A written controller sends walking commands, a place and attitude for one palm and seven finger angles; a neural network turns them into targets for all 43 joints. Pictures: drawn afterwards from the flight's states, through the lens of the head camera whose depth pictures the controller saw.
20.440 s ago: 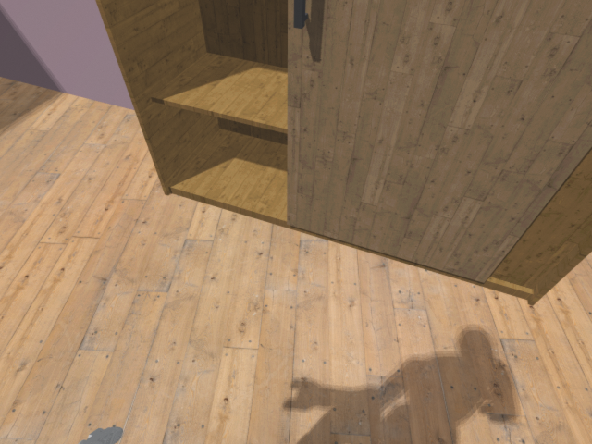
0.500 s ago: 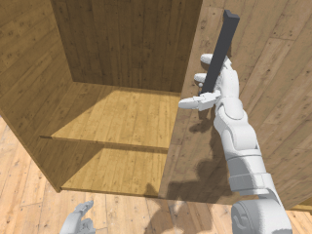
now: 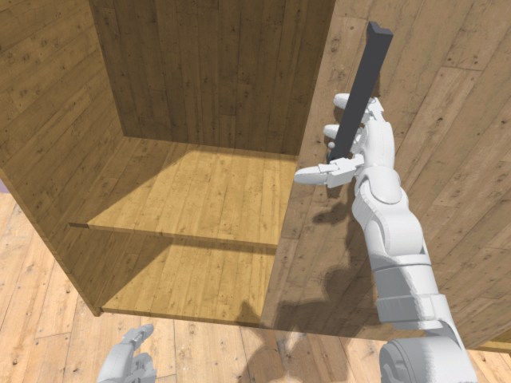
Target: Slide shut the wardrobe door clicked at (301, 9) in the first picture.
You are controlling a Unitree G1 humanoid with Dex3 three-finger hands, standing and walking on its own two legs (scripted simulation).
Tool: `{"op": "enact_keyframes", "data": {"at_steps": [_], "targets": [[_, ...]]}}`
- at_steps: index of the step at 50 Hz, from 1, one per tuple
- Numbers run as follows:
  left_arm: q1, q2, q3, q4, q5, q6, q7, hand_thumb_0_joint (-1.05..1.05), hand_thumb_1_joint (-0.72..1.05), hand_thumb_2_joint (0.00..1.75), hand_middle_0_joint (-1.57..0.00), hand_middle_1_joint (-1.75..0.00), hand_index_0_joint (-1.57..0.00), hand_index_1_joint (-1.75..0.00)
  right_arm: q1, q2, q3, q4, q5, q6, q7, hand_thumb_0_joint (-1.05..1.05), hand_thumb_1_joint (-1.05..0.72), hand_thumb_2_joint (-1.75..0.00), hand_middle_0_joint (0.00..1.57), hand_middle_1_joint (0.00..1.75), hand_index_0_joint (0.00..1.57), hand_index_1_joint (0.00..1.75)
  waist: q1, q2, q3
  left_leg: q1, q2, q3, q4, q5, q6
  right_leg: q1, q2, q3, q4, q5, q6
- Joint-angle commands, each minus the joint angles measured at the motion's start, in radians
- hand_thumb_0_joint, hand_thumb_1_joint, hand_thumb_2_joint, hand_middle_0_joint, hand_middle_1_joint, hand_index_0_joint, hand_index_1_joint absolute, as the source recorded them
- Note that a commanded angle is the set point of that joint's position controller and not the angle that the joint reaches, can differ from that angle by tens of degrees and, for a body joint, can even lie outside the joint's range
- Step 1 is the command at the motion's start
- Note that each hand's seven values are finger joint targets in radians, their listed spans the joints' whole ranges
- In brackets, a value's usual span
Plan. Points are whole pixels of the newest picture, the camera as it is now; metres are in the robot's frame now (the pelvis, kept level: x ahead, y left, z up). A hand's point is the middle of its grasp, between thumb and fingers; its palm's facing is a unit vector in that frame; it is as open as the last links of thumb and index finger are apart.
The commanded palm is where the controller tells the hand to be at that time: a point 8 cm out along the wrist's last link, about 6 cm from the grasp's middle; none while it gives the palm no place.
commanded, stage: grip the handle and tug to test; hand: right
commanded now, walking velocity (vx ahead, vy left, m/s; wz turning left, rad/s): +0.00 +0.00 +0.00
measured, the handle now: (349, 110) +0.46 -0.10 +0.24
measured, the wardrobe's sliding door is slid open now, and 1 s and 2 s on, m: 0.62 0.62 0.62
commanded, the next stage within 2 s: tug the door sideways, standing still in 1.38 s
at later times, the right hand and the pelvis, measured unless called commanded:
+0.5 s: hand (333, 144) +0.40 -0.07 +0.22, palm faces +0.06 +1.00 -0.02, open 8.6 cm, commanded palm +0.37 -0.10 +0.21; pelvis +0.00 +0.01 +0.00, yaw +0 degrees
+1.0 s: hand (333, 144) +0.40 -0.07 +0.22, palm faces +0.06 +1.00 -0.03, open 6.1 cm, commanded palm +0.37 -0.09 +0.21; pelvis -0.01 +0.00 +0.00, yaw +0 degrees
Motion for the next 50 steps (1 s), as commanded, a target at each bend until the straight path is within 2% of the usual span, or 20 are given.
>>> {"op": "enact_keyframes", "data": {"at_steps": [1,4,11,14,17,20,22,23,27,28,29,31,32,36,41,43,44,46,49,50], "targets": [[-0.114,0.092,0.03,-0.152,-0.007,-0.053,0.005,0.0,0.9,0.9,-0.2,-0.3,-0.2,-0.3,-0.53,0.047,0.108,-0.279,0.015,-0.089,0.059,0.0,0.36,-0.36,0.32,1.22,0.32,1.22,0.049,0.073,-0.304,-0.069,-0.054,0.029,-0.024,0.535,0.028,0.294,0.017,-0.002,0.012,0.44,-0.044],[-0.109,0.097,0.033,-0.152,-0.005,-0.052,0.005,0.0,0.9,0.9,-0.2,-0.3,-0.2,-0.3,-0.507,0.009,0.073,-0.272,0.017,-0.094,0.06,0.0,0.22,-0.42,0.33,1.24,0.33,1.24,0.041,0.094,-0.328,-0.049,-0.054,0.028,-0.027,0.543,0.027,0.288,0.019,-0.003,0.01,0.438,-0.044],[-0.113,0.097,0.031,-0.154,-0.006,-0.058,0.007,0.0,0.9,0.9,-0.2,-0.3,-0.2,-0.3,-0.507,-0.006,0.056,-0.278,0.026,-0.102,0.073,0.0,-0.11,-0.56,0.36,1.29,0.36,1.29,0.039,0.087,-0.324,-0.04,-0.051,0.026,-0.028,0.572,0.025,0.286,0.024,-0.012,0.011,0.445,-0.047],[-0.114,0.095,0.032,-0.159,-0.008,-0.06,0.006,0.0,0.9,0.9,-0.2,-0.3,-0.2,-0.3,-0.486,0.017,0.078,-0.274,0.022,-0.102,0.076,0.0,-0.25,-0.62,0.38,1.31,0.38,1.31,0.04,0.095,-0.309,-0.05,-0.053,0.027,-0.028,0.569,0.024,0.283,0.022,-0.011,0.012,0.442,-0.049],[-0.106,0.099,0.032,-0.149,-0.008,-0.061,0.011,0.0,0.9,0.9,-0.2,-0.3,-0.2,-0.3,-0.539,0.01,0.072,-0.259,0.023,-0.097,0.073,0.0,-0.39,-0.68,0.4,1.33,0.4,1.33,0.049,0.094,-0.303,-0.064,-0.054,0.026,-0.031,0.54,0.025,0.281,0.023,-0.008,0.008,0.415,-0.048],[-0.102,0.103,0.033,-0.144,-0.006,-0.061,0.014,0.0,0.9,0.9,-0.2,-0.3,-0.2,-0.3,-0.532,-0.01,0.05,-0.241,0.025,-0.096,0.072,0.0,-0.53,-0.74,0.41,1.35,0.41,1.35,0.044,0.112,-0.303,-0.054,-0.053,0.024,-0.036,0.538,0.023,0.271,0.027,-0.009,0.004,0.405,-0.051],[-0.106,0.097,0.033,-0.151,-0.007,-0.066,0.013,0.0,0.9,0.9,-0.2,-0.3,-0.2,-0.3,-0.525,0.008,0.068,-0.262,0.022,-0.1,0.078,0.0,-0.62,-0.78,0.42,1.36,0.42,1.36,0.042,0.077,-0.32,-0.055,-0.053,0.024,-0.028,0.554,0.025,0.292,0.026,-0.01,0.01,0.434,-0.05],[-0.099,0.101,0.033,-0.146,-0.002,-0.063,0.012,0.0,0.9,0.9,-0.2,-0.3,-0.2,-0.3,-0.503,-0.008,0.056,-0.258,0.023,-0.1,0.075,0.0,-0.67,-0.8,0.43,1.37,0.43,1.37,0.036,0.09,-0.321,-0.032,-0.049,0.028,-0.031,0.558,0.028,0.279,0.028,-0.008,0.01,0.439,-0.048],[-0.1,0.099,0.032,-0.141,-0.01,-0.065,0.016,0.0,0.9,0.9,-0.2,-0.3,-0.2,-0.3,-0.557,0.026,0.084,-0.223,0.022,-0.094,0.077,0.0,-0.85,-0.88,0.44,1.39,0.44,1.39,0.055,0.091,-0.275,-0.082,-0.055,0.028,-0.037,0.508,0.025,0.272,0.024,-0.007,0.004,0.389,-0.049],[-0.094,0.101,0.031,-0.133,-0.006,-0.062,0.017,0.0,0.9,0.9,-0.2,-0.3,-0.2,-0.3,-0.551,0.022,0.082,-0.206,0.023,-0.093,0.071,0.0,-0.9,-0.9,0.45,1.4,0.45,1.4,0.051,0.097,-0.269,-0.07,-0.052,0.029,-0.042,0.491,0.027,0.258,0.027,-0.002,0.002,0.375,-0.048],[-0.092,0.103,0.034,-0.135,-0.009,-0.065,0.017,0.0,0.9,0.9,-0.2,-0.3,-0.2,-0.3,-0.559,0.006,0.065,-0.202,0.021,-0.093,0.069,0.0,-0.9,-0.9,0.45,1.4,0.45,1.4,0.053,0.11,-0.28,-0.083,-0.056,0.026,-0.042,0.486,0.023,0.265,0.024,-0.004,0.0,0.368,-0.049],[-0.091,0.099,0.031,-0.13,-0.008,-0.067,0.02,0.0,0.9,0.9,-0.2,-0.3,-0.2,-0.3,-0.596,0.026,0.084,-0.201,0.017,-0.093,0.07,0.0,-0.9,-0.9,0.45,1.4,0.45,1.4,0.06,0.073,-0.28,-0.095,-0.054,0.023,-0.039,0.492,0.025,0.279,0.026,-0.005,0.004,0.38,-0.049],[-0.088,0.099,0.033,-0.129,-0.01,-0.068,0.02,0.0,0.9,0.9,-0.2,-0.3,-0.2,-0.3,-0.598,0.028,0.086,-0.192,0.018,-0.094,0.07,0.0,-0.9,-0.9,0.45,1.4,0.45,1.4,0.062,0.089,-0.281,-0.1,-0.055,0.024,-0.039,0.485,0.025,0.282,0.024,-0.002,0.005,0.377,-0.049],[-0.084,0.099,0.034,-0.131,-0.006,-0.072,0.018,0.0,0.9,0.9,-0.2,-0.3,-0.2,-0.3,-0.595,0.024,0.083,-0.204,0.014,-0.107,0.068,0.0,-0.9,-0.9,0.45,1.4,0.45,1.4,0.056,0.081,-0.317,-0.083,-0.054,0.024,-0.035,0.495,0.026,0.293,0.024,-0.003,0.004,0.395,-0.049],[-0.082,0.1,0.035,-0.134,-0.007,-0.078,0.012,0.0,0.9,0.9,-0.2,-0.3,-0.2,-0.3,-0.586,0.023,0.085,-0.203,0.019,-0.123,0.072,0.0,-0.9,-0.9,0.45,1.4,0.45,1.4,0.053,0.101,-0.31,-0.082,-0.057,0.026,-0.036,0.493,0.026,0.29,0.021,0.002,0.002,0.398,-0.048],[-0.084,0.099,0.034,-0.135,-0.004,-0.076,0.01,0.0,0.9,0.9,-0.2,-0.3,-0.2,-0.3,-0.58,0.028,0.098,-0.216,0.015,-0.13,0.071,0.0,-0.9,-0.9,0.45,1.4,0.45,1.4,0.047,0.07,-0.315,-0.061,-0.053,0.028,-0.034,0.489,0.033,0.287,0.023,0.005,0.002,0.407,-0.044],[-0.084,0.095,0.035,-0.14,-0.007,-0.08,0.005,0.0,0.9,0.9,-0.2,-0.3,-0.2,-0.3,-0.564,0.036,0.095,-0.214,0.017,-0.132,0.071,0.0,-0.9,-0.9,0.45,1.4,0.45,1.4,0.047,0.091,-0.315,-0.078,-0.059,0.029,-0.033,0.498,0.028,0.295,0.019,0.005,0.004,0.415,-0.046],[-0.085,0.098,0.035,-0.141,-0.006,-0.081,0.006,0.0,0.9,0.9,-0.2,-0.3,-0.2,-0.3,-0.566,0.023,0.082,-0.219,0.022,-0.132,0.073,0.0,-0.9,-0.9,0.45,1.4,0.45,1.4,0.046,0.085,-0.323,-0.074,-0.058,0.027,-0.034,0.499,0.027,0.294,0.021,0.002,0.004,0.408,-0.045],[-0.088,0.102,0.034,-0.138,-0.009,-0.078,0.008,0.0,0.9,0.9,-0.2,-0.3,-0.2,-0.3,-0.54,0.017,0.073,-0.182,0.024,-0.125,0.073,0.0,-0.9,-0.9,0.45,1.4,0.45,1.4,0.044,0.119,-0.278,-0.079,-0.06,0.029,-0.042,0.468,0.025,0.259,0.018,0.001,-0.007,0.368,-0.045],[-0.091,0.1,0.034,-0.139,-0.008,-0.08,0.009,0.0,0.9,0.9,-0.2,-0.3,-0.2,-0.3,-0.565,0.028,0.084,-0.204,0.023,-0.128,0.073,0.0,-0.9,-0.9,0.45,1.4,0.45,1.4,0.048,0.082,-0.289,-0.082,-0.058,0.026,-0.043,0.463,0.027,0.274,0.02,-0.001,-0.007,0.367,-0.045]]}}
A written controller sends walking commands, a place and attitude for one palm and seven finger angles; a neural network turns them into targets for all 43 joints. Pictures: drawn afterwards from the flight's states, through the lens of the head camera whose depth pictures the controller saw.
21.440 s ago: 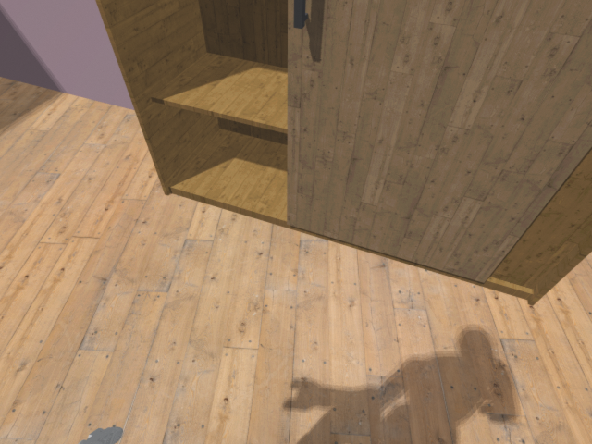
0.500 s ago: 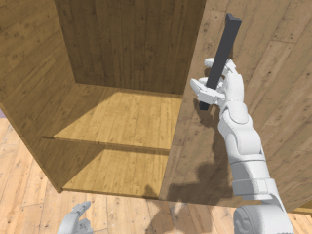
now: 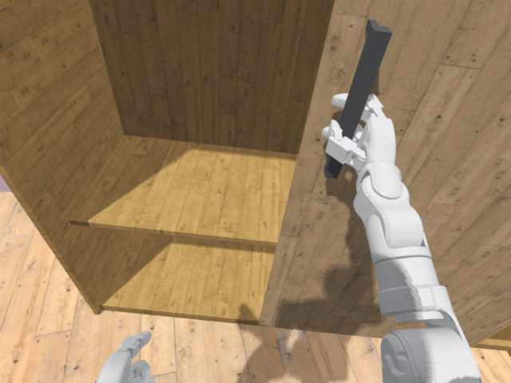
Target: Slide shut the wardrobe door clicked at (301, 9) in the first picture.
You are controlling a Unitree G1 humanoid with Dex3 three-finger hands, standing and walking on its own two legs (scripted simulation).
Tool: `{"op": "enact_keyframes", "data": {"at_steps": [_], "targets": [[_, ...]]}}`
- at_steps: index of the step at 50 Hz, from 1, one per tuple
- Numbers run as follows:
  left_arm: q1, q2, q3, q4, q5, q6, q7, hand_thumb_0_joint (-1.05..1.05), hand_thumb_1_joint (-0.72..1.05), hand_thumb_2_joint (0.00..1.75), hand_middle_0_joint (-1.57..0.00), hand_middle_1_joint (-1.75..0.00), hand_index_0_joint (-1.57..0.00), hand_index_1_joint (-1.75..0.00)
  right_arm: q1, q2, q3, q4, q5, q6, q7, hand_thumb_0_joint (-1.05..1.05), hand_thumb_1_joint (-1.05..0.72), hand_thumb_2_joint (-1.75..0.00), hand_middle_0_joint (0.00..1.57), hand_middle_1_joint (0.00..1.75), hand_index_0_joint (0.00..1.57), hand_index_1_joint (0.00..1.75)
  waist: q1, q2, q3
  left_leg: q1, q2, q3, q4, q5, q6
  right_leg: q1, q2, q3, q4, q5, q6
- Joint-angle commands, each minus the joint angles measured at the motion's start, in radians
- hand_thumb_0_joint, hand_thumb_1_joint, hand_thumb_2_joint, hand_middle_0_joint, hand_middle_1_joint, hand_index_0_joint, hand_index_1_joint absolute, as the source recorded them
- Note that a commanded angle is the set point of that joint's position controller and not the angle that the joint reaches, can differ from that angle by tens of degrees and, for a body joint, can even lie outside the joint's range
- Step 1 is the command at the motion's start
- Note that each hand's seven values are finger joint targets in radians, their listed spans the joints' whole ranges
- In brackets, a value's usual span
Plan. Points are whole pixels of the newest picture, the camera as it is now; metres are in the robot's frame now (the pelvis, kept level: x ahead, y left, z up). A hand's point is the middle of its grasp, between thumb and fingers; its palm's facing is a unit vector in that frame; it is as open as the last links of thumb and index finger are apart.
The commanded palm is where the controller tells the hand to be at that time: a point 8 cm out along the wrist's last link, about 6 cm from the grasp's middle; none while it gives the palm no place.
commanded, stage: grip the handle and tug to test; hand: right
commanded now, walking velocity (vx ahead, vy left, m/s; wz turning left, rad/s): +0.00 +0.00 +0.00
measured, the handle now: (349, 107) +0.47 -0.10 +0.24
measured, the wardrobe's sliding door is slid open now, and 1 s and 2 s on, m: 0.62 0.62 0.61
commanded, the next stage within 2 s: tug the door sideways, standing still in 0.38 s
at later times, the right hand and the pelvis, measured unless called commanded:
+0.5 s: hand (332, 143) +0.41 -0.07 +0.21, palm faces +0.04 +1.00 -0.03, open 6.2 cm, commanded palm +0.37 -0.11 +0.21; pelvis +0.03 +0.00 +0.00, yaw +1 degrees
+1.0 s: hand (330, 135) +0.43 -0.07 +0.21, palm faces +0.12 +0.99 -0.08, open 5.5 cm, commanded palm +0.42 -0.05 +0.21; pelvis -0.01 +0.00 -0.01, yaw -5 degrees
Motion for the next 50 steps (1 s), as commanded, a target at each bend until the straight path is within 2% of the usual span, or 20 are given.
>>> {"op": "enact_keyframes", "data": {"at_steps": [1,3,7,8,11,12,16,17,18,24,26,27,29,32,35,39,44,47,49,50], "targets": [[-0.114,0.097,0.034,-0.157,-0.006,-0.059,0.002,0.0,0.9,0.9,-0.2,-0.3,-0.2,-0.3,-0.513,0.057,0.11,-0.303,0.019,-0.089,0.062,0.0,-0.9,-0.9,0.45,1.4,0.45,1.4,0.048,0.087,-0.303,-0.075,-0.057,0.027,-0.036,0.467,0.026,0.291,0.022,0.001,0.004,0.375,-0.046],[-0.118,0.102,0.034,-0.158,-0.002,-0.054,0.0,0.0,0.9,0.9,-0.2,-0.3,-0.2,-0.3,-0.452,0.023,0.086,-0.302,0.02,-0.084,0.059,0.0,-0.9,-0.9,0.45,1.4,0.45,1.4,0.029,0.088,-0.31,-0.039,-0.052,0.03,-0.035,0.468,0.031,0.272,0.024,0.001,0.0,0.38,-0.043],[-0.131,0.098,0.035,-0.182,-0.006,-0.056,-0.006,0.0,0.9,0.9,-0.2,-0.3,-0.2,-0.3,-0.39,0.041,0.098,-0.385,0.027,-0.077,0.071,0.0,-0.9,-0.9,0.45,1.4,0.45,1.4,0.029,0.087,-0.343,-0.03,-0.053,0.03,-0.023,0.551,0.026,0.31,0.019,-0.006,0.012,0.457,-0.045],[-0.132,0.1,0.034,-0.184,-0.002,-0.05,-0.008,0.0,0.9,0.9,-0.2,-0.3,-0.2,-0.3,-0.326,0.026,0.086,-0.378,0.03,-0.071,0.072,0.0,-0.9,-0.9,0.45,1.4,0.45,1.4,0.016,0.127,-0.332,0.001,-0.051,0.037,-0.026,0.55,0.029,0.277,0.021,-0.002,0.007,0.451,-0.043],[-0.15,0.099,0.032,-0.199,-0.007,-0.046,-0.007,0.0,0.9,0.9,-0.2,-0.3,-0.2,-0.3,-0.315,0.034,0.09,-0.423,0.035,-0.054,0.079,0.0,-0.9,-0.9,0.45,1.4,0.45,1.4,0.023,0.121,-0.32,-0.012,-0.053,0.033,-0.026,0.574,0.022,0.284,0.02,-0.013,0.008,0.448,-0.046],[-0.157,0.1,0.032,-0.202,-0.008,-0.043,-0.007,0.0,0.9,0.9,-0.2,-0.3,-0.2,-0.3,-0.281,0.023,0.077,-0.428,0.038,-0.043,0.08,0.0,-0.9,-0.9,0.45,1.4,0.45,1.4,0.015,0.111,-0.319,-0.008,-0.052,0.035,-0.022,0.577,0.023,0.282,0.018,-0.013,0.008,0.457,-0.044],[-0.172,0.093,0.031,-0.223,-0.007,-0.031,-0.015,0.0,0.9,0.9,-0.2,-0.3,-0.2,-0.3,-0.229,0.048,0.112,-0.529,0.029,-0.016,0.077,0.0,-0.9,-0.9,0.45,1.4,0.45,1.4,0.013,0.076,-0.327,-0.002,-0.048,0.04,-0.009,0.626,0.025,0.304,0.014,-0.012,0.02,0.535,-0.041],[-0.176,0.09,0.032,-0.232,-0.007,-0.031,-0.019,0.0,0.9,0.9,-0.2,-0.3,-0.2,-0.3,-0.198,0.06,0.123,-0.556,0.032,-0.009,0.079,0.0,-0.9,-0.9,0.45,1.4,0.45,1.4,0.013,0.085,-0.335,0.001,-0.047,0.04,-0.007,0.648,0.023,0.312,0.014,-0.011,0.025,0.558,-0.043],[-0.177,0.093,0.031,-0.234,-0.004,-0.022,-0.021,0.0,0.9,0.9,-0.2,-0.3,-0.2,-0.3,-0.13,0.037,0.11,-0.572,0.032,-0.003,0.076,0.0,-0.9,-0.9,0.45,1.4,0.45,1.4,0.001,0.101,-0.337,0.03,-0.043,0.044,-0.004,0.657,0.027,0.289,0.015,-0.007,0.026,0.57,-0.041],[-0.197,0.092,0.028,-0.248,-0.005,-0.001,-0.024,0.0,0.9,0.9,-0.2,-0.3,-0.2,-0.3,-0.117,0.053,0.131,-0.636,0.023,0.047,0.077,0.0,-0.9,-0.9,0.45,1.4,0.45,1.4,0.014,0.108,-0.323,0.014,-0.042,0.043,0.003,0.705,0.02,0.298,0.012,-0.013,0.032,0.593,-0.044],[-0.185,0.106,0.029,-0.223,0.0,0.007,-0.012,0.0,0.9,0.9,-0.2,-0.3,-0.2,-0.3,-0.224,-0.028,0.063,-0.601,0.018,0.062,0.067,0.0,-0.9,-0.9,0.45,1.4,0.45,1.4,0.023,0.122,-0.335,0.02,-0.042,0.036,-0.002,0.718,0.02,0.3,0.019,-0.016,0.031,0.584,-0.044],[-0.189,0.102,0.025,-0.217,0.0,0.009,-0.008,0.0,0.9,0.9,-0.2,-0.3,-0.2,-0.3,-0.269,-0.002,0.082,-0.578,0.017,0.072,0.067,0.0,-0.9,-0.9,0.45,1.4,0.45,1.4,0.032,0.098,-0.314,0.003,-0.041,0.033,-0.004,0.717,0.019,0.298,0.023,-0.019,0.035,0.577,-0.046],[-0.179,0.099,0.025,-0.193,-0.001,0.012,-0.002,0.0,0.9,0.9,-0.2,-0.3,-0.2,-0.3,-0.364,0.046,0.123,-0.524,0.012,0.081,0.055,0.0,-0.9,-0.9,0.45,1.4,0.45,1.4,0.056,0.109,-0.274,-0.034,-0.044,0.038,-0.01,0.682,0.02,0.294,0.021,-0.012,0.039,0.553,-0.046],[-0.16,0.092,0.028,-0.161,0.005,0.011,0.001,0.0,0.9,0.9,-0.2,-0.3,-0.2,-0.3,-0.505,0.098,0.169,-0.464,-0.003,0.075,0.03,0.0,-0.9,-0.9,0.45,1.4,0.45,1.4,0.08,0.063,-0.29,-0.076,-0.044,0.033,-0.001,0.648,0.024,0.323,0.022,0.001,0.051,0.559,-0.046],[-0.136,0.087,0.034,-0.132,0.01,0.019,0.001,0.0,0.9,0.9,-0.2,-0.3,-0.2,-0.3,-0.61,0.148,0.213,-0.352,-0.019,0.056,0.012,0.0,-0.9,-0.9,0.45,1.4,0.45,1.4,0.099,0.085,-0.285,-0.107,-0.045,0.031,0.003,0.613,0.027,0.316,0.025,0.009,0.058,0.519,-0.048],[-0.104,0.081,0.044,-0.116,0.013,0.018,-0.008,0.0,0.9,0.9,-0.2,-0.3,-0.2,-0.3,-0.752,0.197,0.267,-0.289,-0.034,-0.004,0.007,0.0,-0.9,-0.9,0.45,1.4,0.45,1.4,0.117,0.063,-0.345,-0.143,-0.049,0.024,0.014,0.577,0.03,0.351,0.027,0.028,0.071,0.517,-0.046],[-0.083,0.076,0.046,-0.087,0.012,-0.009,-0.016,0.0,0.9,0.9,-0.2,-0.3,-0.2,-0.3,-0.881,0.274,0.323,-0.165,-0.025,-0.074,0.004,0.0,-0.9,-0.9,0.45,1.4,0.45,1.4,0.136,0.059,-0.341,-0.212,-0.059,0.028,0.017,0.466,0.033,0.352,0.026,0.051,0.074,0.419,-0.04],[-0.061,0.074,0.047,-0.067,0.01,-0.035,-0.022,0.0,0.9,0.9,-0.2,-0.3,-0.2,-0.3,-0.943,0.314,0.346,-0.082,-0.019,-0.111,0.0,0.0,-0.9,-0.9,0.45,1.4,0.45,1.4,0.144,0.023,-0.347,-0.261,-0.065,0.031,0.025,0.393,0.034,0.355,0.026,0.069,0.075,0.365,-0.034],[-0.048,0.076,0.049,-0.051,0.009,-0.052,-0.023,0.0,0.9,0.9,-0.2,-0.3,-0.2,-0.3,-0.98,0.337,0.36,-0.02,-0.014,-0.138,-0.007,0.0,-0.9,-0.9,0.45,1.4,0.45,1.4,0.154,0.048,-0.325,-0.283,-0.07,0.036,0.025,0.341,0.031,0.334,0.019,0.08,0.067,0.307,-0.03],[-0.044,0.075,0.049,-0.045,0.008,-0.065,-0.025,0.0,0.9,0.9,-0.2,-0.3,-0.2,-0.3,-1.011,0.341,0.363,0.003,-0.013,-0.151,-0.008,0.0,-0.9,-0.9,0.45,1.4,0.45,1.4,0.156,0.034,-0.327,-0.298,-0.071,0.035,0.028,0.31,0.031,0.328,0.021,0.085,0.063,0.268,-0.028]]}}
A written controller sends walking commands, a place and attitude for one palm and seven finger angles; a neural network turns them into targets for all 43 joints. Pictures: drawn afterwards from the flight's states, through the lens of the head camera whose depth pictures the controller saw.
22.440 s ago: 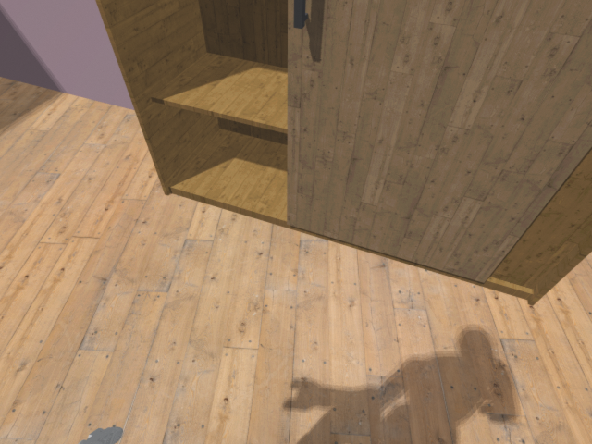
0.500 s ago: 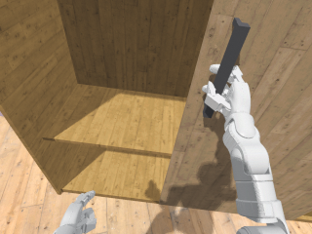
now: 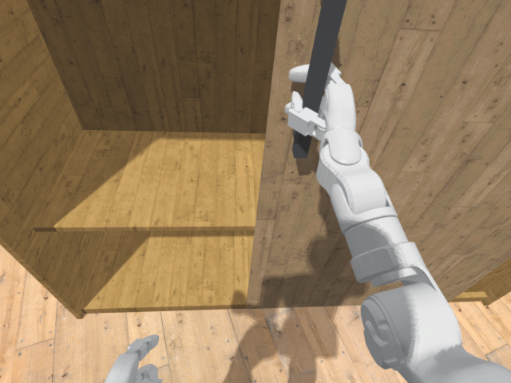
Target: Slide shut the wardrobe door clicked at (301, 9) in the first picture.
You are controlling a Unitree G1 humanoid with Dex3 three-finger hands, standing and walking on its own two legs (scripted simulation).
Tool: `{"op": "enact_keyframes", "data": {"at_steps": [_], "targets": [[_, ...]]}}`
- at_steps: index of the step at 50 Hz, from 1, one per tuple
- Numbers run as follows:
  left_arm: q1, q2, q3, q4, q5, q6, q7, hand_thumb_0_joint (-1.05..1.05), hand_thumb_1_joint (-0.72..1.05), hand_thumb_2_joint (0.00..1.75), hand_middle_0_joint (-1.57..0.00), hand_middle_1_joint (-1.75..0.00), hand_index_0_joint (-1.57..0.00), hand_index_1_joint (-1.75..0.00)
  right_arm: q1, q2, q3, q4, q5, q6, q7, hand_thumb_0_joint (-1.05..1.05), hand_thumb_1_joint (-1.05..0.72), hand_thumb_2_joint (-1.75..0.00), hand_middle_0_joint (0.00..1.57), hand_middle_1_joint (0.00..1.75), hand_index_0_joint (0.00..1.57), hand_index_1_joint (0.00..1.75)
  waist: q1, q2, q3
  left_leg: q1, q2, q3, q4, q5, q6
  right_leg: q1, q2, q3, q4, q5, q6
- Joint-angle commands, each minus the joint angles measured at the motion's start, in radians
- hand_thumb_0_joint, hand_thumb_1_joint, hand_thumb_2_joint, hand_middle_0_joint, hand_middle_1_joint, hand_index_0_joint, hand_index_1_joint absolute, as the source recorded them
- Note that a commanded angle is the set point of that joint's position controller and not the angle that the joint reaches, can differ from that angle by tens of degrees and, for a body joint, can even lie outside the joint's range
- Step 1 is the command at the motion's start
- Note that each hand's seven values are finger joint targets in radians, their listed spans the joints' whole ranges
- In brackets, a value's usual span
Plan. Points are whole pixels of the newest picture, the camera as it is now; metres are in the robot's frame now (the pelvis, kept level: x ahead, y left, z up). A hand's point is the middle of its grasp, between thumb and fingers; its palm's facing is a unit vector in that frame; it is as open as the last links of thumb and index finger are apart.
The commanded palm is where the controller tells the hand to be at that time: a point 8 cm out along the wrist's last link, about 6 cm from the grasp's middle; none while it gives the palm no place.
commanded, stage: tug the door sideways, standing still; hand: right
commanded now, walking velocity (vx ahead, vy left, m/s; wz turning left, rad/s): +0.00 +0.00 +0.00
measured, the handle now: (311, 82) +0.48 -0.06 +0.25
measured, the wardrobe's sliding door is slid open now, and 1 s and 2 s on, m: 0.62 0.61 0.48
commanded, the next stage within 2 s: step sideways, sliding the door along in 0.02 s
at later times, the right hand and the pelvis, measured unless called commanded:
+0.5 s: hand (292, 116) +0.44 -0.03 +0.22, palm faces +0.00 +0.99 -0.11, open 6.0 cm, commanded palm +0.42 -0.03 +0.23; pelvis -0.03 +0.04 -0.01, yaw +2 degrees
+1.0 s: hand (283, 117) +0.44 -0.02 +0.21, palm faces +0.20 +0.98 -0.08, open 6.1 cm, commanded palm +0.41 +0.02 +0.22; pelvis +0.04 +0.15 +0.00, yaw -6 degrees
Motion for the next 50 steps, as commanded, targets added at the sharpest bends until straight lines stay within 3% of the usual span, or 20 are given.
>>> {"op": "enact_keyframes", "data": {"at_steps": [1,5,6,7,9,14,19,22,24,26,27,28,30,36,38,40,44,46,48,50], "targets": [[-0.009,0.105,0.039,-0.09,-0.008,-0.093,-0.003,0.0,0.9,0.9,-0.2,-0.3,-0.2,-0.3,-0.815,0.29,0.258,-0.187,0.007,-0.143,0.084,0.0,-0.9,-0.9,0.45,1.4,0.45,1.4,0.199,0.019,-0.361,-0.248,-0.085,0.005,-0.035,0.329,0.035,0.43,-0.016,0.012,-0.023,0.255,-0.025],[0.022,0.112,0.039,-0.057,-0.006,-0.148,0.0,0.0,0.9,0.9,-0.2,-0.3,-0.2,-0.3,-0.884,0.276,0.232,-0.093,0.02,-0.199,0.075,0.0,-0.9,-0.9,0.45,1.4,0.45,1.4,0.209,0.024,-0.361,-0.282,-0.087,0.001,-0.034,0.246,0.031,0.399,-0.016,0.022,-0.04,0.135,-0.019],[0.064,0.143,0.05,-0.069,-0.001,-0.161,0.005,0.0,0.9,0.9,-0.2,-0.3,-0.2,-0.3,-0.862,0.063,0.056,-0.224,0.033,-0.229,0.081,0.0,-0.9,-0.9,0.45,1.4,0.45,1.4,0.147,0.019,-0.511,-0.192,-0.084,-0.009,-0.049,0.253,0.039,0.432,-0.01,0.01,-0.051,0.176,-0.016],[0.033,0.185,0.047,-0.102,-0.007,-0.129,0.032,0.0,0.9,0.9,-0.2,-0.3,-0.2,-0.3,-0.84,-0.498,-0.241,-0.232,-0.059,-0.313,0.095,0.0,-0.9,-0.9,0.45,1.4,0.45,1.4,0.073,-0.028,-0.375,-0.171,-0.025,-0.067,-0.063,0.135,0.021,0.317,-0.1,-0.005,-0.063,0.103,-0.068],[-0.01,0.151,0.031,-0.123,-0.013,-0.113,0.039,0.0,0.9,0.9,-0.2,-0.3,-0.2,-0.3,-0.757,-0.236,-0.056,-0.195,-0.041,-0.365,0.16,0.0,-0.9,-0.9,0.45,1.4,0.45,1.4,0.092,0.025,-0.293,-0.127,-0.05,-0.041,-0.017,0.044,0.014,0.219,-0.117,0.036,-0.127,-0.091,-0.08],[-0.024,0.171,0.053,-0.165,-0.027,-0.076,0.069,0.0,0.9,0.9,-0.2,-0.3,-0.2,-0.3,-0.654,-0.273,-0.083,-0.196,-0.026,-0.389,0.195,0.0,-0.9,-0.9,0.45,1.4,0.45,1.4,0.079,-0.062,-0.268,-0.163,-0.075,-0.059,0.166,-0.091,0.03,0.207,-0.274,0.258,-0.177,-0.276,-0.181],[-0.02,0.154,0.044,-0.164,-0.043,-0.062,0.072,0.0,0.9,0.9,-0.2,-0.3,-0.2,-0.3,-0.632,-0.212,-0.025,-0.221,-0.027,-0.385,0.22,0.0,-0.9,-0.9,0.45,1.4,0.45,1.4,0.071,0.046,-0.249,0.002,-0.045,-0.089,-0.094,-0.066,0.059,0.122,-0.179,0.027,0.054,-0.083,-0.113],[-0.045,0.117,0.045,-0.147,-0.039,-0.059,0.075,0.0,0.9,0.9,-0.2,-0.3,-0.2,-0.3,-0.655,-0.149,0.011,-0.244,-0.033,-0.389,0.229,0.0,-0.9,-0.9,0.45,1.4,0.45,1.4,0.08,0.297,-0.178,0.032,0.105,-0.299,-0.228,0.163,0.147,0.076,-0.052,-0.101,0.306,0.054,-0.056],[-0.069,0.101,0.043,-0.141,-0.038,-0.065,0.074,0.0,0.9,0.9,-0.2,-0.3,-0.2,-0.3,-0.635,-0.081,0.064,-0.286,-0.032,-0.4,0.235,0.0,-0.9,-0.9,0.45,1.4,0.45,1.4,0.088,0.168,-0.168,0.036,0.108,-0.235,-0.098,0.4,0.155,0.144,-0.069,-0.078,0.216,0.007,-0.062],[-0.028,0.134,0.058,-0.148,-0.031,-0.068,0.063,0.0,0.9,0.9,-0.2,-0.3,-0.2,-0.3,-0.634,0.002,0.131,-0.363,-0.026,-0.409,0.237,0.0,-0.9,-0.9,0.45,1.4,0.45,1.4,0.133,-0.095,-0.279,-0.285,-0.05,-0.046,0.313,0.352,0.045,0.594,-0.23,0.148,-0.055,0.384,-0.17],[-0.02,0.124,0.059,-0.152,-0.026,-0.068,0.046,0.0,0.9,0.9,-0.2,-0.3,-0.2,-0.3,-0.66,0.057,0.2,-0.431,-0.002,-0.426,0.248,0.0,-0.9,-0.9,0.45,1.4,0.45,1.4,0.158,-0.238,-0.278,-0.512,-0.083,-0.078,0.532,-0.079,0.034,0.767,-0.402,0.404,-0.105,0.649,-0.259],[-0.037,0.112,0.059,-0.168,-0.028,-0.055,0.029,0.0,0.9,0.9,-0.2,-0.3,-0.2,-0.3,-0.65,0.081,0.243,-0.441,-0.003,-0.425,0.26,0.0,-0.9,-0.9,0.45,1.4,0.45,1.4,0.14,-0.17,-0.224,-0.567,-0.036,-0.185,0.642,-0.18,0.057,0.748,-0.454,0.46,-0.081,0.727,-0.304],[-0.063,0.128,0.081,-0.177,-0.032,-0.031,0.013,0.0,0.9,0.9,-0.2,-0.3,-0.2,-0.3,-0.602,-0.027,0.156,-0.513,-0.016,-0.429,0.272,0.0,-0.9,-0.9,0.45,1.4,0.45,1.4,0.114,-0.079,-0.217,-0.532,0.065,-0.324,0.475,-0.251,0.068,0.636,-0.465,0.342,0.035,0.663,-0.29],[-0.151,0.134,0.091,-0.244,-0.054,-0.042,-0.002,0.0,0.9,0.9,-0.2,-0.3,-0.2,-0.3,-0.55,-0.028,0.158,-0.553,-0.048,-0.429,0.28,0.0,-0.9,-0.9,0.45,1.4,0.45,1.4,0.089,-0.151,-0.279,0.083,-0.085,0.018,0.082,0.135,0.019,0.277,-0.252,-0.045,0.09,0.421,-0.119],[-0.174,0.119,0.084,-0.239,-0.065,-0.044,-0.001,0.0,0.9,0.9,-0.2,-0.3,-0.2,-0.3,-0.519,-0.044,0.154,-0.524,-0.059,-0.411,0.271,0.0,-0.9,-0.9,0.45,1.4,0.45,1.4,0.064,-0.036,-0.213,0.169,-0.037,-0.047,-0.034,0.269,0.045,0.146,-0.168,-0.111,0.26,0.311,-0.068],[-0.192,0.086,0.102,-0.225,-0.049,-0.041,0.01,0.0,0.9,0.9,-0.2,-0.3,-0.2,-0.3,-0.51,-0.093,0.118,-0.533,-0.078,-0.401,0.267,0.0,-0.9,-0.9,0.45,1.4,0.45,1.4,0.052,0.476,-0.179,0.249,0.203,-0.498,-0.225,0.547,0.191,-0.07,-0.008,-0.091,0.576,-0.203,-0.005],[-0.215,0.06,0.067,-0.195,-0.027,-0.061,0.021,0.0,0.9,0.9,-0.2,-0.3,-0.2,-0.3,-0.459,0.015,0.219,-0.725,-0.067,-0.427,0.24,0.0,-0.9,-0.9,0.45,1.4,0.45,1.4,0.082,0.159,-0.284,0.279,0.169,-0.243,0.006,0.849,0.154,0.113,-0.044,-0.083,0.055,-0.137,-0.038],[-0.22,0.098,0.084,-0.228,-0.02,-0.063,0.016,0.0,0.9,0.9,-0.2,-0.3,-0.2,-0.3,-0.405,0.032,0.241,-0.788,-0.055,-0.434,0.231,0.0,-0.9,-0.9,0.45,1.4,0.45,1.4,0.063,0.089,-0.388,0.078,0.089,-0.127,0.112,0.64,0.061,0.492,-0.15,-0.084,-0.157,0.35,-0.054],[-0.184,0.14,0.101,-0.266,-0.038,-0.056,-0.013,0.0,0.9,0.9,-0.2,-0.3,-0.2,-0.3,-0.327,0.092,0.298,-0.774,-0.034,-0.423,0.239,0.0,-0.9,-0.9,0.45,1.4,0.45,1.4,0.063,-0.092,-0.393,-0.223,0.006,-0.108,0.325,-0.025,0.019,0.664,-0.443,0.152,-0.105,0.82,-0.208],[-0.186,0.097,0.083,-0.273,-0.024,-0.074,-0.026,0.0,0.9,0.9,-0.2,-0.3,-0.2,-0.3,-0.323,0.09,0.311,-0.924,-0.044,-0.435,0.245,0.0,-0.9,-0.9,0.45,1.4,0.45,1.4,0.084,-0.158,-0.328,-0.276,0.009,-0.125,0.327,-0.082,0.027,0.699,-0.394,0.042,-0.033,0.936,-0.215]]}}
